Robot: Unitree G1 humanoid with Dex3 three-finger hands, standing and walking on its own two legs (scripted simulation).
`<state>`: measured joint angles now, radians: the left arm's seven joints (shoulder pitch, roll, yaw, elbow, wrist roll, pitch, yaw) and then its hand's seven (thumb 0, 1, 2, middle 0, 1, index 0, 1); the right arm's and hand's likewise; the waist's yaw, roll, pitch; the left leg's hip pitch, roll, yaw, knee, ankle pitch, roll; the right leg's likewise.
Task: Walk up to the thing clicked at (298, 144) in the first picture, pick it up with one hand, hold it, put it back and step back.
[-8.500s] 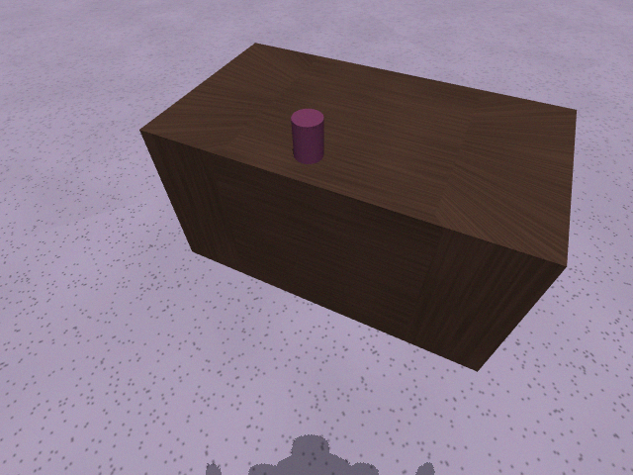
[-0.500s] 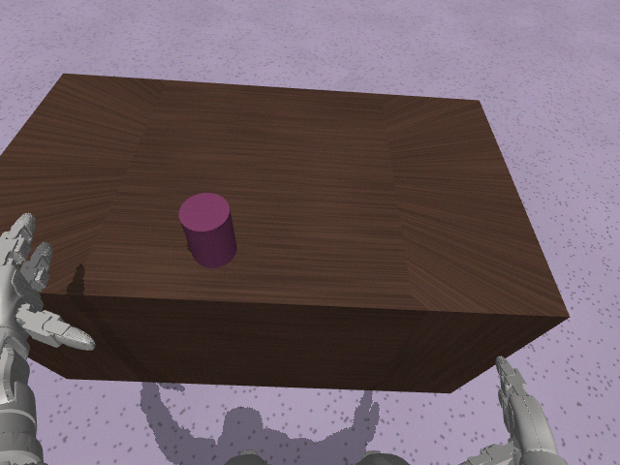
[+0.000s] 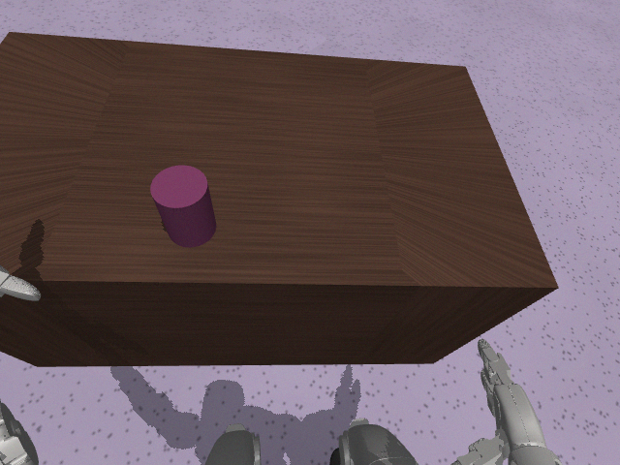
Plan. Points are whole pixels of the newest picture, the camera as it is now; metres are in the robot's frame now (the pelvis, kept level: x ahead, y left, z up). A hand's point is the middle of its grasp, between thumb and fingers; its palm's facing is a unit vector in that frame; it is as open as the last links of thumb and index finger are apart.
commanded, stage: go down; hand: left
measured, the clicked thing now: (186, 208) +0.50 +0.18 -0.06
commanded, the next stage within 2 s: approach in 1.62 s
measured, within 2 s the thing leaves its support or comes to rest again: neither
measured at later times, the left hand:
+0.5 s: hand (2, 212) +0.41 +0.36 +0.06, palm faces +0.17 -0.99 +0.02, open 17.7 cm
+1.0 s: hand out of the picture +0.44 +0.37 +0.07, palm faces +0.18 -0.98 +0.02, open 17.6 cm
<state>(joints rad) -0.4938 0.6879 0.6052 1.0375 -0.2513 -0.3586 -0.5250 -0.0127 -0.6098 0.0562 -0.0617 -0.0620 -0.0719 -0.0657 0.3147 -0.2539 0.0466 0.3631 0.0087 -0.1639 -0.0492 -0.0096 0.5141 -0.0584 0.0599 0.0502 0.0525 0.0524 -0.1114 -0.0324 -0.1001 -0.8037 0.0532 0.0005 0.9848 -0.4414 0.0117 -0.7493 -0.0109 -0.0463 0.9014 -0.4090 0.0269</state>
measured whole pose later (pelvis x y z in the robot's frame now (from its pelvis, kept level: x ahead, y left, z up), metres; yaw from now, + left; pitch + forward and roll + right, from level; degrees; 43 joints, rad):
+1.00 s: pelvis +0.01 +0.00 -0.02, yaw +0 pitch +20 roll -4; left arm -0.68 0.88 0.68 1.18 -0.18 -0.30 -0.58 -0.01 -0.61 0.08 -0.06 -0.06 -0.06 -0.07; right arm 0.32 -0.27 0.06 0.26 -0.01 -0.17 -0.05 -0.01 0.52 -0.06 0.06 0.05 0.05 0.05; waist -0.17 -0.03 -0.13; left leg -0.96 0.06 -0.03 1.09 -0.49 0.00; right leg -0.89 0.00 -0.07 0.99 -0.45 0.02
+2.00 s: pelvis +0.00 +0.00 -0.03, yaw +0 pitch +23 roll -5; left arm -0.71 0.81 0.59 1.22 -0.19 -0.34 -0.54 -0.01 -0.61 0.07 -0.05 -0.05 -0.05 -0.07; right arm 0.33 -0.27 0.08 0.18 -0.02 -0.17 -0.03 -0.01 0.55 -0.05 0.06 0.05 0.05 0.05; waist -0.18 -0.04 -0.13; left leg -1.05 0.06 -0.04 1.16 -0.50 0.01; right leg -0.98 -0.01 -0.07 1.06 -0.47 0.02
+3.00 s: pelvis -0.01 -0.01 -0.06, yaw -1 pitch +26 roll -4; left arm -0.84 0.52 0.42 1.19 -0.04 -0.49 -0.07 -0.01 -0.61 0.05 -0.22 -0.11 -0.22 -0.12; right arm 0.38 -0.25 -0.02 -0.09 -0.07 -0.02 0.05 -0.01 0.50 -0.06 0.06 0.05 0.06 0.05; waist -0.27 -0.02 -0.14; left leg -1.21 0.07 -0.03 1.29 -0.54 0.00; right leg -1.16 0.00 -0.06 1.22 -0.51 0.01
